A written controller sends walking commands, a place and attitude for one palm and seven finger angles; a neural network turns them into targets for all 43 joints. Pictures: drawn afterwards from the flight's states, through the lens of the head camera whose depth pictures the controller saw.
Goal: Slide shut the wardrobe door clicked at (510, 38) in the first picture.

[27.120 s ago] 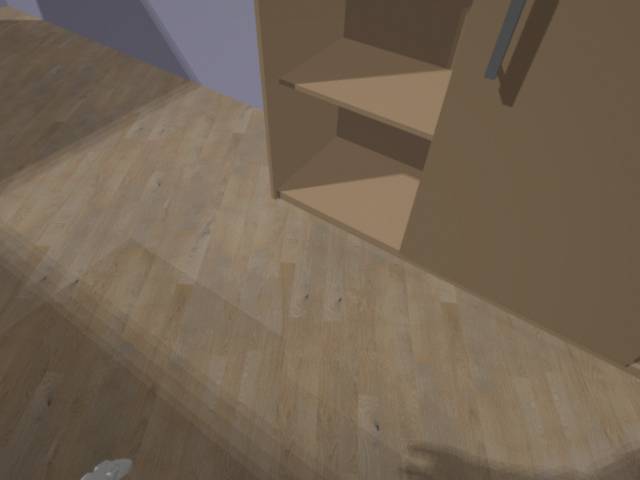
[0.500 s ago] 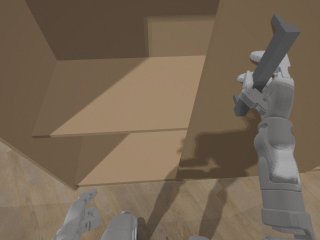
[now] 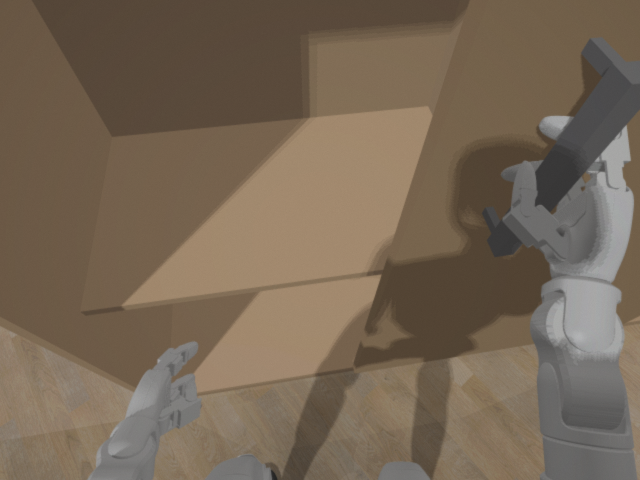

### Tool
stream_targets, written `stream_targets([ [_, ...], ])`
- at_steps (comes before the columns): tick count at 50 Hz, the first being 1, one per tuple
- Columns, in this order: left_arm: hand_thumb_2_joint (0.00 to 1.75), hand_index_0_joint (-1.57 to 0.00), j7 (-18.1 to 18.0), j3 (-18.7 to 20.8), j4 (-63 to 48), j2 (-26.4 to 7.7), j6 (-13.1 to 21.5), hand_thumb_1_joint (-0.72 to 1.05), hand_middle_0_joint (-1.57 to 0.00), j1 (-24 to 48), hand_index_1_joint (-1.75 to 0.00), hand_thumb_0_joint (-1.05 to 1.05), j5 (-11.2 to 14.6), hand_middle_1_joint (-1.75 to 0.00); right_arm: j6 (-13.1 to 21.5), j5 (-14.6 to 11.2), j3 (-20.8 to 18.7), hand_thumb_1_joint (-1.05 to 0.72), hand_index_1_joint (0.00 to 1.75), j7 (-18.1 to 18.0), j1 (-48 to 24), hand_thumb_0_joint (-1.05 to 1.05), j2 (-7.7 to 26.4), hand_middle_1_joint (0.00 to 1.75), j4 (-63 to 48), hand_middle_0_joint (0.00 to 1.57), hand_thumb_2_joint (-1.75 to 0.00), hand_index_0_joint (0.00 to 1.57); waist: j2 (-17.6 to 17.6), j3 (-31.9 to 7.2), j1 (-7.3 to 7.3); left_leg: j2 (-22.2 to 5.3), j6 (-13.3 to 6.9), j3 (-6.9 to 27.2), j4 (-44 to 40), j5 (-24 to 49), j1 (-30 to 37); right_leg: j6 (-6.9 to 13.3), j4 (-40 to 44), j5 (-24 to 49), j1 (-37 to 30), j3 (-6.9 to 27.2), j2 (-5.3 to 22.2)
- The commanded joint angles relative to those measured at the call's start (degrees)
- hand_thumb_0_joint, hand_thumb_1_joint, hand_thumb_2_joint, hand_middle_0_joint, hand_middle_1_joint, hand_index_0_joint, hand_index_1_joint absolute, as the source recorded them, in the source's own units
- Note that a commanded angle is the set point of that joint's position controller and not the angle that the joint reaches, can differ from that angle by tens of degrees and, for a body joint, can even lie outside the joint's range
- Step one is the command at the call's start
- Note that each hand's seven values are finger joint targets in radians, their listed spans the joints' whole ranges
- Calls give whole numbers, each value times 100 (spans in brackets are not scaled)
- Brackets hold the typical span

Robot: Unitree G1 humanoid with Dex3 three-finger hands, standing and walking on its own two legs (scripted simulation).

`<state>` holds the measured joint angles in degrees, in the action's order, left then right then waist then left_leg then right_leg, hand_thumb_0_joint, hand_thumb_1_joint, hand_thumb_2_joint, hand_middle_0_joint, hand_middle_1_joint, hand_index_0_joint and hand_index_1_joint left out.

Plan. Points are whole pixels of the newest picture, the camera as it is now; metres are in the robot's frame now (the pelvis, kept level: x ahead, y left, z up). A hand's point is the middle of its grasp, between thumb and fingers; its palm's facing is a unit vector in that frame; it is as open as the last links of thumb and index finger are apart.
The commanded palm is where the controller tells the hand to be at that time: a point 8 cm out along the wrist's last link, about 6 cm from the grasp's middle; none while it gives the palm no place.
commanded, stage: step sideways, sliding the door along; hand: right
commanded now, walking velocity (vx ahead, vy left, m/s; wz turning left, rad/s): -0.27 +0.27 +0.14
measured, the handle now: (540, 167) +0.36 -0.24 +0.18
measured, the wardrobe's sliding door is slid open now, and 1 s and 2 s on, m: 0.53 0.24 0.02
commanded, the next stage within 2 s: none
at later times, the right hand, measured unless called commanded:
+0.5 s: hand (365, 232) +0.31 -0.06 +0.17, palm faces +0.21 +0.98 -0.07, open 6.9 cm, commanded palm +0.27 -0.06 +0.18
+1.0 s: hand (208, 252) +0.29 +0.08 +0.18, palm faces +0.06 +1.00 -0.06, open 6.2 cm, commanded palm +0.26 +0.04 +0.19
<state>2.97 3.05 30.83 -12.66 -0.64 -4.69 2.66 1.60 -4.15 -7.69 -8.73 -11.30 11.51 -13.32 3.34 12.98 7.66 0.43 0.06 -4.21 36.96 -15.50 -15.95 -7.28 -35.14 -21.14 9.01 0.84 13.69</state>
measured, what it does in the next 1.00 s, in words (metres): steps to the left: right foot, then left foot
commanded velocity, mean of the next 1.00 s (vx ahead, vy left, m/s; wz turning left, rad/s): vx -0.01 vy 0.29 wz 0.07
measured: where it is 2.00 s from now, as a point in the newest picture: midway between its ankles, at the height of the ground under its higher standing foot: outside the picture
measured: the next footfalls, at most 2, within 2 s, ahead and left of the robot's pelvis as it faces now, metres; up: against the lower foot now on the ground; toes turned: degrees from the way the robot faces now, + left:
right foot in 0.18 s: +0.02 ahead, -0.15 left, +0.00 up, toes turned -6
left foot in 0.42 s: +0.09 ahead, +0.22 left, +0.00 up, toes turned +7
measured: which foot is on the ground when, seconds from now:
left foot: down 0.00-0.18, up 0.20-0.40, down 0.42-0.58, up 0.60-0.78, down 0.80-1.00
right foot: down 0.00-0.02, up 0.04-0.16, down 0.18-0.44, up 0.46-0.56, down 0.58-0.82, up 0.84-0.98, down 1.00-1.00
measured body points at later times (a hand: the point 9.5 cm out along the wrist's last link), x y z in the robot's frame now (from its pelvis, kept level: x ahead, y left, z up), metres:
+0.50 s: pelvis +0.01 +0.09 +0.00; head +0.09 +0.09 +0.44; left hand +0.24 +0.29 -0.09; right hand +0.29 -0.11 +0.18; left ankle +0.05 +0.22 -0.72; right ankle -0.02 -0.12 -0.70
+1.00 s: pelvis -0.03 +0.19 +0.00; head +0.02 +0.19 +0.45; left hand +0.12 +0.44 -0.09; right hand +0.29 +0.02 +0.18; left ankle -0.01 +0.28 -0.72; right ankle -0.03 +0.07 -0.73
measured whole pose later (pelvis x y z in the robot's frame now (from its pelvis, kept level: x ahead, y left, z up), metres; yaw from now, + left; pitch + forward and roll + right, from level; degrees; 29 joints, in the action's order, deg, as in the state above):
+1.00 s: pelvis -0.03 +0.19 +0.00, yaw +9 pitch +0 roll +1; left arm -0.6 0.0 34.7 -11.5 -1.0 -5.5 1.7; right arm 1.5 -4.6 -5.5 -8.7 -0.6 11.3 -20.5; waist 0.0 6.0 0.9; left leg 2.9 -3.1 -3.3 32.9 -13.9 -18.8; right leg 0.0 -33.9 -18.5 14.5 -3.5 3.1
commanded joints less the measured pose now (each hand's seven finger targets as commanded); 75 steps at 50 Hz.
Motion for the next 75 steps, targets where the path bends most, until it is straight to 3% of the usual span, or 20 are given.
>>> stream_targets([
  [1, 90, -20, -65, 90, -903, -409, 317, 90, -20, 439, -30, 0, 86, -30, 925, 292, 1500, -90, 140, 603, -1634, 0, 168, 140, -2500, 45, -90, 45, -614, -2702, -992, -722, -260, 547, -1234, 4566, 1545, 656, -1409, 3303, -451, -526, -148],
  [4, 90, -20, -172, 159, -758, -383, 436, 90, -20, 331, -30, 0, 46, -30, 882, 169, 1346, -90, 140, 451, -804, 0, 176, 140, -2742, 45, -90, 45, -1717, -2635, -874, -1645, -1022, 1980, -895, 6666, 2011, 613, -1924, -1308, 1048, 35, -939],
  [7, 90, -20, -224, 48, -605, -306, 419, 90, -20, 356, -30, 0, -20, -30, 1076, 115, 1654, -90, 140, 370, -817, 0, -132, 140, -3416, 45, -90, 45, -840, -3083, -1088, -1153, -472, 1017, 156, 5647, 1605, 737, 905, 1986, -351, -100, -342],
  [9, 90, -20, -100, 240, -909, -729, 377, 90, -20, 413, -30, 0, -31, -30, 1143, 73, 1899, -90, 140, 538, -424, 0, -241, 140, -3256, 45, -90, 45, 809, -3205, -918, -298, 91, 509, 1591, -355, -537, 1662, 1121, 6286, -1969, 1354, 1731],
  [16, 90, -20, 11, 68, -909, -602, 603, 90, -20, 299, -30, 0, -158, -30, 1116, 325, 1917, -90, 140, 667, -593, 0, -286, 140, -3023, 45, -90, 45, 1535, -2254, -903, -78, 66, 79, 427, -642, -917, 1136, 473, 6094, -1959, -327, 1019],
  [20, 90, -20, -28, 37, -923, -455, 621, 90, -20, 363, -30, 0, 15, -30, 1061, 358, 1551, -90, 140, 677, -419, 0, 72, 140, -3124, 45, -90, 45, 410, -2472, -882, -103, 70, -135, -1089, 2239, 872, 974, -726, 4276, -916, -568, 420],
  [23, 90, -20, -177, 122, -795, -294, 642, 90, -20, 342, -30, 0, -6, -30, 900, 183, 1357, -90, 140, 508, 30, 0, 172, 140, -3121, 45, -90, 45, -2215, -2871, -915, -1622, -819, 1959, -1116, 5740, 1093, 507, -1944, -1130, 521, -258, -979],
  [27, 90, -20, -281, 25, -448, -231, 553, 90, -20, 332, -30, 0, -114, -30, 951, 143, 1050, -90, 140, 368, 11, 0, 325, 140, -3533, 45, -90, 45, -1139, -3132, -1103, -1186, -549, 1133, -254, 4766, 1159, 634, 634, 679, -58, -247, -636],
  [30, 90, -20, -220, 215, -757, -601, 378, 90, -20, 598, -30, 0, -233, -30, 1017, 144, 999, -90, 140, 545, 12, 0, 308, 140, -3331, 45, -90, 45, 1103, -2931, -869, -1, 144, 463, 2311, -1107, -702, 1776, 1469, 5029, -857, 1311, 1735],
  [36, 90, -20, -110, 66, -678, -550, 339, 90, -20, 449, -30, 0, -153, -30, 923, 208, 1038, -90, 140, 597, -659, 0, 284, 140, -2590, 45, -90, 45, 1703, -2274, -832, 9, 59, 129, 226, -468, -296, 1186, 555, 4680, -1032, -122, 1025],
  [39, 90, -20, -171, 7, -717, -420, 299, 90, -20, 442, -30, 0, -26, -30, 868, 270, 860, -90, 140, 636, -817, 0, 525, 140, -2481, 45, -90, 45, 549, -2326, -815, 44, 88, -74, -1385, 1285, 790, 883, -500, 3076, -550, -352, 464],
  [42, 90, -20, -339, 105, -653, -434, 419, 90, -20, 460, -30, 0, -39, -30, 655, 103, 535, -90, 140, 464, -656, 0, 855, 140, -2495, 45, -90, 45, -2486, -2787, -735, -1548, -1010, 2426, -1780, 4041, 1209, 615, -2776, -1320, 1205, -237, -1218],
  [48, 90, -20, -459, -145, -378, -324, 193, 90, -20, 405, -30, 0, -98, -30, 748, 103, 322, -90, 140, 190, -799, 0, 922, 140, -2626, 45, -90, 45, -355, -3043, -923, -661, -544, 943, -498, 2091, 581, 780, 1308, 1128, -538, -361, -938],
  [50, 90, -20, -420, -23, -506, -537, 149, 90, -20, 568, -30, 0, -95, -30, 716, 67, 598, -90, 140, 298, -777, 0, 627, 140, -2213, 45, -90, 45, 1256, -2681, -831, 222, -1, 448, 1506, -862, -875, 1711, 2128, 2284, -1015, 2184, 1263],
  [57, 90, -20, -340, -122, -458, -473, 89, 90, -20, 362, -30, 0, -100, -30, 614, 244, 796, -90, 140, 458, -1362, 0, 424, 140, -1622, 45, -90, 45, 1126, -2633, -798, 58, -51, 150, 94, -469, 12, 1451, 1031, 3543, -831, 167, 518],
  [61, 90, -20, -401, -228, -574, -376, 87, 90, -20, 437, -30, 0, 10, -30, 595, 231, 944, -90, 140, 457, -1660, 0, 309, 140, -1393, 45, -90, 45, 512, -2514, -835, 95, -54, 76, -1512, 504, 1155, 1050, 171, 1202, 231, -135, -82],
  [64, 90, -20, -483, -208, -457, -248, 143, 90, -20, 385, -30, 0, 68, -30, 394, 94, 1104, -90, 140, 326, -1648, 0, 297, 140, -1392, 45, -90, 45, -2489, -2698, -925, -1116, -888, 2199, -2355, 1229, 1259, 697, -1475, -303, 1065, -243, -1370],
  [68, 90, -20, -519, -349, -171, -210, 67, 90, -20, 324, -30, 0, -44, -30, 499, 142, 985, -90, 140, 183, -1988, 0, 289, 140, -1522, 45, -90, 45, -445, -2682, -1071, -802, -766, 995, -1293, 2018, 923, 852, 1137, 670, -112, -148, -1135],
  [70, 90, -20, -493, -147, -373, -523, 65, 90, -20, 464, -30, 0, -75, -30, 558, 104, 1012, -90, 140, 275, -1662, 0, 336, 140, -1567, 45, -90, 45, 1243, -2709, -910, 38, -99, 321, 205, 573, -511, 1342, 1790, 3068, -1447, 1776, 511],
  [75, 90, -20, -383, -178, -508, -361, 8, 90, -20, 508, -30, 0, -143, -30, 528, 207, 1225, -90, 140, 537, -1444, 0, 164, 140, -1568, 45, -90, 45, 793, -2411, -767, -38, -76, 447, -40, -581, -359, 1650, 1050, 5021, -1387, 928, 650],
])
